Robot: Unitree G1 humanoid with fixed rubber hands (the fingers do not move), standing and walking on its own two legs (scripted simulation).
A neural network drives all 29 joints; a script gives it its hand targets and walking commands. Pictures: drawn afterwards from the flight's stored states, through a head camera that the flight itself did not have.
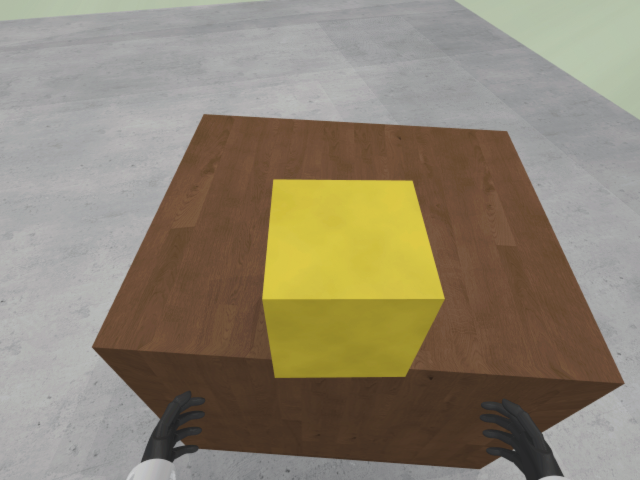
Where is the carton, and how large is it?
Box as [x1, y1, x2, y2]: [262, 179, 444, 377]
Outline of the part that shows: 273,179 262,300 275,377 404,376 444,299 412,181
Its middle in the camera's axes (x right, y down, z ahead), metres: +0.03 +0.07 +0.57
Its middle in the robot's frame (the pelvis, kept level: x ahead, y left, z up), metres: +0.38 -0.01 +0.00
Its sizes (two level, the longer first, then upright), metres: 0.203 0.202 0.226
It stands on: a pedestal, 0.66 m high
